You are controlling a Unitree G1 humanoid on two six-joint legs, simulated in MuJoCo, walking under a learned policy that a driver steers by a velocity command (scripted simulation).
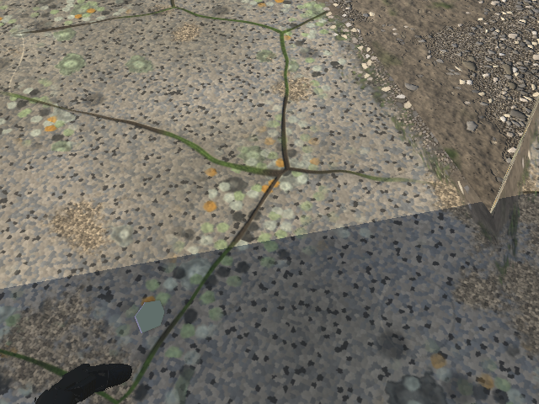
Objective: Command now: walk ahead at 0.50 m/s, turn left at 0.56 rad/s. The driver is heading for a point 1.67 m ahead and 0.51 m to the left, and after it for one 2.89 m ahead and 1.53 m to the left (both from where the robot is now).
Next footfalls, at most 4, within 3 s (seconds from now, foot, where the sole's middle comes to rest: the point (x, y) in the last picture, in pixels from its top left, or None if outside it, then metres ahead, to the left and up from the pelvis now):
0.50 left None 0.38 0.18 -0.76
1.00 right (207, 309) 0.74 0.14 -0.76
1.52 left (78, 284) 0.85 0.50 -0.76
2.08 right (117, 183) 1.22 0.43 -0.76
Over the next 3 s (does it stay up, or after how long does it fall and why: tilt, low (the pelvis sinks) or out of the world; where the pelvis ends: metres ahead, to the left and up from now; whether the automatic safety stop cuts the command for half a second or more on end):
stays up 1.36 0.53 0.01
